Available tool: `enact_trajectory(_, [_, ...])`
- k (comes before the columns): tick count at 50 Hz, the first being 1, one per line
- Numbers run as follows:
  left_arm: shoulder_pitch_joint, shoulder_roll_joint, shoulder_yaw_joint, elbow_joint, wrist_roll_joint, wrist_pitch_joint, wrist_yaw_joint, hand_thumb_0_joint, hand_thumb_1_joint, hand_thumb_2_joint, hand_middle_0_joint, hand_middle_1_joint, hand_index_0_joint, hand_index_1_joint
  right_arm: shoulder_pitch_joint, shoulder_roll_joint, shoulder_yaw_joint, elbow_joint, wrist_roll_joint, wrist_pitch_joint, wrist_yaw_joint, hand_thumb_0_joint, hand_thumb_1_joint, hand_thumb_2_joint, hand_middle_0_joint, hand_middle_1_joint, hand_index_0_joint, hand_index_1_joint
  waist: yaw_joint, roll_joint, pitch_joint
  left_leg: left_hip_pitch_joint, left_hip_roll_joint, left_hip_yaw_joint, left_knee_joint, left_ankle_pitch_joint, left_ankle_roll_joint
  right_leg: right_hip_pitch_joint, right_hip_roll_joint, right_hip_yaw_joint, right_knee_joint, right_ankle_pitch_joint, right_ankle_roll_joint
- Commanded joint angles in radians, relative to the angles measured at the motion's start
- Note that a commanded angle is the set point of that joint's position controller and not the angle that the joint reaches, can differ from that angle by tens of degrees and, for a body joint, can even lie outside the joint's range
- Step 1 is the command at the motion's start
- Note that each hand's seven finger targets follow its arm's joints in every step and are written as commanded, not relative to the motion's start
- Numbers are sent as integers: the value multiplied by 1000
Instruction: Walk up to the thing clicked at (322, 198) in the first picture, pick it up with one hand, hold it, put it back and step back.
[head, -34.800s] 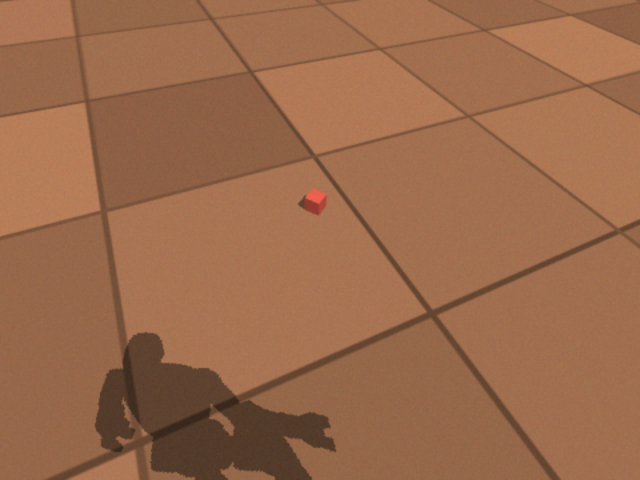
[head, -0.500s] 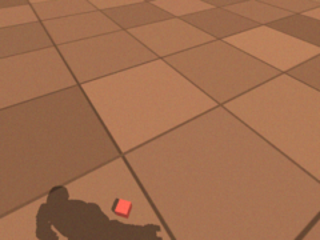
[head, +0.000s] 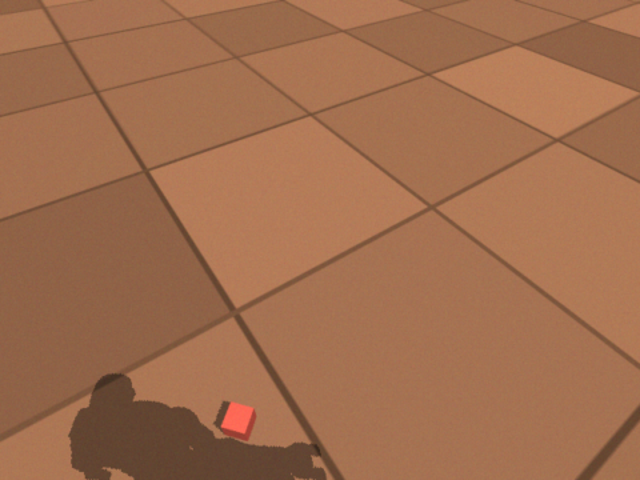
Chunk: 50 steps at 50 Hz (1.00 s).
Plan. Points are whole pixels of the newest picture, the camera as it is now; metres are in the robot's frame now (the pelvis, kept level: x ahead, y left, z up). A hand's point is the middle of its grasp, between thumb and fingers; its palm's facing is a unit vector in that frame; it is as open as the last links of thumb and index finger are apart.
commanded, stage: stand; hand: left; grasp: from above
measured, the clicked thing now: (239, 421) +0.43 +0.23 -0.75
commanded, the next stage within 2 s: step back in 1.06 s
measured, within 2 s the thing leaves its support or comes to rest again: neither
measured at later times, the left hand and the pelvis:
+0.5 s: hand out of the picture +0.08 +0.24 -0.16, palm faces -0.01 -0.94 -0.34, open 7.4 cm; pelvis +0.01 +0.00 +0.00, yaw +0 degrees
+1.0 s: hand out of the picture +0.09 +0.24 -0.15, palm faces -0.02 -0.94 -0.35, open 7.3 cm; pelvis +0.02 -0.01 +0.00, yaw -1 degrees
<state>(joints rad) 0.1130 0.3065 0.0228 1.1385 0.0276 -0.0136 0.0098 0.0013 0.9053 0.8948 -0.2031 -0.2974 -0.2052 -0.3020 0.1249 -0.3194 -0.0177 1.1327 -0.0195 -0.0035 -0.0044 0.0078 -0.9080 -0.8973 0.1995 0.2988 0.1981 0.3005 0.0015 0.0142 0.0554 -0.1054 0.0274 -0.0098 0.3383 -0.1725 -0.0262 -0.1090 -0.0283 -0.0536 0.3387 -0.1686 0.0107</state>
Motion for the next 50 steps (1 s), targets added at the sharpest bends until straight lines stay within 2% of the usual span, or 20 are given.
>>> enact_trajectory(1, [-39,210,40,-53,-5,-18,13,0,900,900,-200,-300,-200,-301,-44,-195,-38,-54,-2,-20,-14,0,-900,-900,200,300,200,300,2,0,-62,-3,93,-72,-62,81,39,18,-106,108,-75,56,-21])
enact_trajectory(4, [-40,213,41,-50,-9,-18,12,0,900,900,-200,-300,-200,-301,-42,-193,-35,-48,-3,-20,-14,0,-900,-900,200,300,200,300,4,-8,-50,-17,92,-71,-73,68,38,18,-100,104,-75,46,-19])
enact_trajectory(10, [-54,214,39,-54,-10,-19,12,0,900,900,-200,-300,-200,-301,-54,-199,-34,-49,-2,-22,-14,0,-900,-900,200,300,200,300,2,-5,-75,4,101,-69,-65,146,37,37,-106,98,-61,129,-20])
enact_trajectory(21, [-51,221,35,-48,-11,-16,8,0,900,900,-200,-300,-200,-301,-51,-206,-31,-41,0,-19,-12,0,-900,-900,200,300,200,300,2,-8,-55,-10,99,-68,-82,71,35,16,-102,101,-73,48,-22])
enact_trajectory(26, [-50,226,34,-48,-12,-17,6,0,900,900,-200,-300,-200,-301,-44,-211,-32,-38,1,-21,-11,0,-900,-900,200,300,200,300,-2,-8,-59,-5,101,-68,-81,88,31,18,-103,105,-71,63,-25])
enact_trajectory(32, [-47,224,31,-53,-15,-19,6,0,900,900,-200,-300,-200,-300,-56,-215,-30,-41,2,-24,-12,0,-900,-900,200,300,200,300,3,6,-87,28,107,-62,-70,153,34,31,-107,105,-55,148,-28])
enact_trajectory(50, [-47,233,27,-60,-15,-20,6,0,900,900,-200,-300,-200,-300,-60,-222,-29,-47,3,-20,-10,0,-900,-900,200,300,200,300,1,-7,-72,25,110,-57,-73,122,33,15,-105,112,-67,137,-27])
